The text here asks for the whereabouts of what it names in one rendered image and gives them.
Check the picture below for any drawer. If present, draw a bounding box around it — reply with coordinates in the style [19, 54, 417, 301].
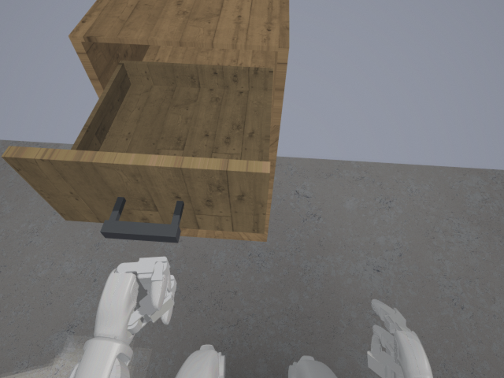
[2, 61, 273, 234]

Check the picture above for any handle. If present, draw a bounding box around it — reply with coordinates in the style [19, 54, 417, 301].
[100, 197, 184, 243]

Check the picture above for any left robot thigh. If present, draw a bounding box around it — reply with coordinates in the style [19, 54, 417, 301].
[175, 350, 226, 378]

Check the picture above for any robot thigh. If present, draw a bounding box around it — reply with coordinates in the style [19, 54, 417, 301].
[175, 350, 226, 378]
[288, 360, 337, 378]

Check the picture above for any robot left forearm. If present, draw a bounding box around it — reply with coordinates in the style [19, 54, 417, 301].
[68, 337, 133, 378]

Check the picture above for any cabinet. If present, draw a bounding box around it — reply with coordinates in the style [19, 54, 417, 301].
[69, 0, 289, 242]

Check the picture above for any left robot hand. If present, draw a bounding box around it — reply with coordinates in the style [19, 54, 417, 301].
[94, 257, 177, 345]

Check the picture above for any right robot hand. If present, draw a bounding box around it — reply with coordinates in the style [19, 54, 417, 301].
[367, 299, 433, 378]

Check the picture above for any right robot thigh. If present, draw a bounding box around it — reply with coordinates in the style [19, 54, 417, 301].
[288, 360, 337, 378]

